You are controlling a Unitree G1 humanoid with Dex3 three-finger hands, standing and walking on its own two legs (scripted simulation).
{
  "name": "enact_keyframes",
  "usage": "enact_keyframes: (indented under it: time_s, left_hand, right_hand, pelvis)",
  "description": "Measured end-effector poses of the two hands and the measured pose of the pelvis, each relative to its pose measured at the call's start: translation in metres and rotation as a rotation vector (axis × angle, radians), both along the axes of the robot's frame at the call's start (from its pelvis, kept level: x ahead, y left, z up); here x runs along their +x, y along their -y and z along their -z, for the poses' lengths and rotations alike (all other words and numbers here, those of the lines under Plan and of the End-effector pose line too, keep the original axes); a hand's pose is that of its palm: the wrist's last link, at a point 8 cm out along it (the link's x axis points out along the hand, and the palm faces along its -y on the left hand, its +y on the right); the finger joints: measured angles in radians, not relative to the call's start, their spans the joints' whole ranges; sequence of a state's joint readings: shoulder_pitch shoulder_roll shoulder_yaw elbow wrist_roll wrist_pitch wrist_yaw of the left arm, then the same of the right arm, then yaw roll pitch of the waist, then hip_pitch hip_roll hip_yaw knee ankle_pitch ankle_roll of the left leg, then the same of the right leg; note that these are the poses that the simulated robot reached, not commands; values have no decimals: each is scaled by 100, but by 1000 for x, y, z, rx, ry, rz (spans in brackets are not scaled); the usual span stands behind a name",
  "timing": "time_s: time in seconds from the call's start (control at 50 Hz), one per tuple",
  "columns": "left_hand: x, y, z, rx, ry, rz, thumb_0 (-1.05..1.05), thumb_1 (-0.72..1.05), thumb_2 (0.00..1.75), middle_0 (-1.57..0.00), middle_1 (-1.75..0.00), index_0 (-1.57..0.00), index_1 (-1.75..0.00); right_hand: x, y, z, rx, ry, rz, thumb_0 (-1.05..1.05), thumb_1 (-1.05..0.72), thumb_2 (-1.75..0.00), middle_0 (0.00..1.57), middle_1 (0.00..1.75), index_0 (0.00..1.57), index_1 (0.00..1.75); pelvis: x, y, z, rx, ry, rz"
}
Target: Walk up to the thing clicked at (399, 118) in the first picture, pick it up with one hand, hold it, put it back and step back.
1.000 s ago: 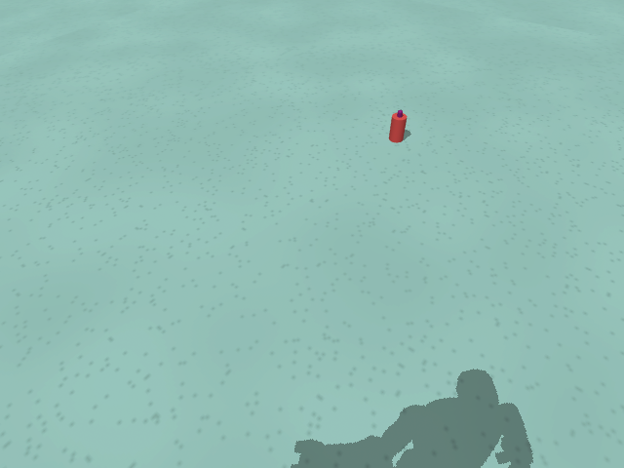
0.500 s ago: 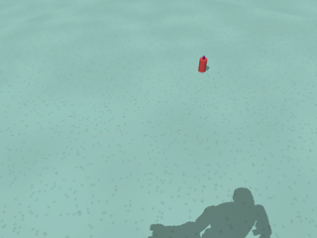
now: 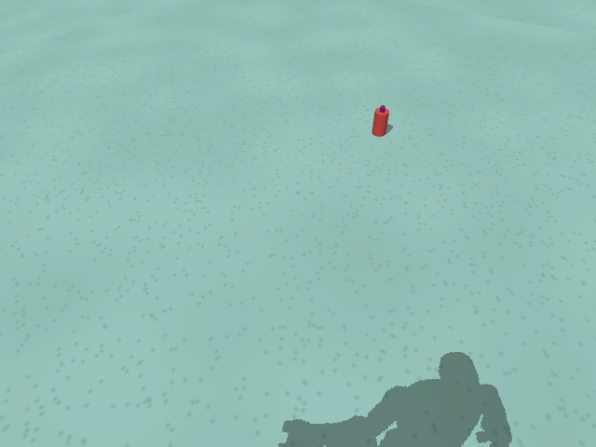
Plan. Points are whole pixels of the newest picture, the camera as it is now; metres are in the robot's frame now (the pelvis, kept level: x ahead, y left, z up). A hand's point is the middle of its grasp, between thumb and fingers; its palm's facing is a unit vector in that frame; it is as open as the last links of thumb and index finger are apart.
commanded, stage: stand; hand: left
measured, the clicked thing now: (380, 119) +1.96 -0.46 -0.69
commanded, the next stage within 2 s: walk up in 0.12 s
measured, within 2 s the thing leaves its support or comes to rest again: neither
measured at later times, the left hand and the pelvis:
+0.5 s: hand (184, 422) +0.22 +0.20 -0.14, palm faces -0.12 -0.89 -0.44, open 7.4 cm; pelvis +0.09 -0.09 -0.04, yaw -10 degrees
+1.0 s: hand (252, 287) +0.48 +0.12 -0.17, palm faces -0.31 -0.89 -0.34, open 7.4 cm; pelvis +0.35 -0.13 -0.02, yaw -17 degrees
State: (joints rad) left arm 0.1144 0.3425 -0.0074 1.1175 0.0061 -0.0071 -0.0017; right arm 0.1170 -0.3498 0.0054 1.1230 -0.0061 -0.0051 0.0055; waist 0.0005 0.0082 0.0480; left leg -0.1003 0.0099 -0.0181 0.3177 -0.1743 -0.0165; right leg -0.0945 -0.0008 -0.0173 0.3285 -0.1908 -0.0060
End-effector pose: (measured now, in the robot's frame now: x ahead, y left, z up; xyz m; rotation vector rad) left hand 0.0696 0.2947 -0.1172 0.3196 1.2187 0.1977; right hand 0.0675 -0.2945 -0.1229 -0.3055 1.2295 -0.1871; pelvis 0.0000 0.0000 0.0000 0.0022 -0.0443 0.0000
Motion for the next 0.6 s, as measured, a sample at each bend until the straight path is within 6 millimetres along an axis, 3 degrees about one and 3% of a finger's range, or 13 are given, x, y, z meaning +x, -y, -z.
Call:
enact_keyframes:
  time_s: [0.14, 0.22, 0.3, 0.4, 0.5, 0.6]
  left_hand:
    - [1, 1, -1, -6, 4, 3, 1, 91, 90, -21, -30, -20, -30]
    - [10, -4, -2, -13, -9, 42, 1, 91, 90, -21, -30, -20, -30]
    - [43, -2, -10, 8, -5, 110, 1, 91, 90, -21, -30, -20, -30]
    - [98, 18, -24, 39, 52, 167, 1, 91, 90, -21, -30, -20, -30]
    - [143, 49, -16, 98, 144, 174, 1, 91, 90, -20, -30, -20, -30]
    - [151, 85, -17, 49, 103, 148, 1, 91, 90, -21, -30, -20, -29]
  right_hand:
    - [1, 2, -1, 6, 7, 3, 1, -91, -90, 20, 30, 21, 30]
    - [1, 17, -6, 1, 100, 40, 1, -90, -90, 20, 30, 21, 30]
    - [-14, 49, -11, -41, 115, 97, 1, -90, -90, 21, 30, 21, 30]
    - [-21, 102, -5, -76, 63, 153, 1, -90, -90, 21, 30, 21, 30]
    - [8, 153, 18, -98, 38, 174, 1, -91, -90, 20, 30, 21, 30]
    - [75, 160, 5, -46, 108, 144, 2, -91, -90, 20, 30, 20, 30]
  pelvis:
    - [1, 1, 0, 1, -6, 6]
    - [9, 5, 4, 17, -30, 62]
    - [20, 20, 7, 27, -29, 101]
    - [52, 51, 13, 27, -12, 149]
    - [87, 92, 36, -8, 1, 167]
    - [124, 108, 20, -27, 8, 186]
